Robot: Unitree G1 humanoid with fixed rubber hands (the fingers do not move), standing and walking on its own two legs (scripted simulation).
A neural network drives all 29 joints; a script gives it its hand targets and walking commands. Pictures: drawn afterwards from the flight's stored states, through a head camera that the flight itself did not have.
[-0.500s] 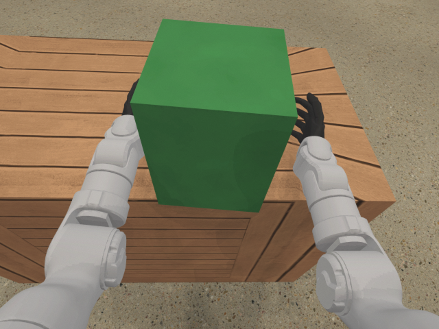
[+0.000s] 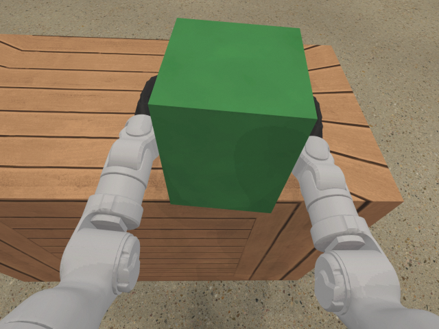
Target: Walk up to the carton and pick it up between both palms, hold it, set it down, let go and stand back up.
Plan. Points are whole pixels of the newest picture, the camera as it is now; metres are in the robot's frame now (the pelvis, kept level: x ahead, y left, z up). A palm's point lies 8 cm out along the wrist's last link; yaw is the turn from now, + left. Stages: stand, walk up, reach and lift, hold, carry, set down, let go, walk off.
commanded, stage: reach and lift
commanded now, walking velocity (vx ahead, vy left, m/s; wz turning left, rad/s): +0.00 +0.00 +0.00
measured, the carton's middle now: (228, 125) +0.44 -0.01 +0.12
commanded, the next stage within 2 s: none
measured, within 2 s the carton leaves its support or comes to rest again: leaves its support in 0.80 s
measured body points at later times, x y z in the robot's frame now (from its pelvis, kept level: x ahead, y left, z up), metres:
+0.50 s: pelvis +0.01 +0.00 +0.00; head +0.06 +0.02 +0.45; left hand +0.47 +0.13 +0.12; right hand +0.43 -0.17 +0.11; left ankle +0.03 +0.11 -0.74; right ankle +0.01 -0.10 -0.74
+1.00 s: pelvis +0.01 +0.00 +0.01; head +0.00 +0.03 +0.46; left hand +0.44 +0.12 +0.15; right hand +0.39 -0.18 +0.12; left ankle +0.03 +0.11 -0.74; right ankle +0.01 -0.10 -0.74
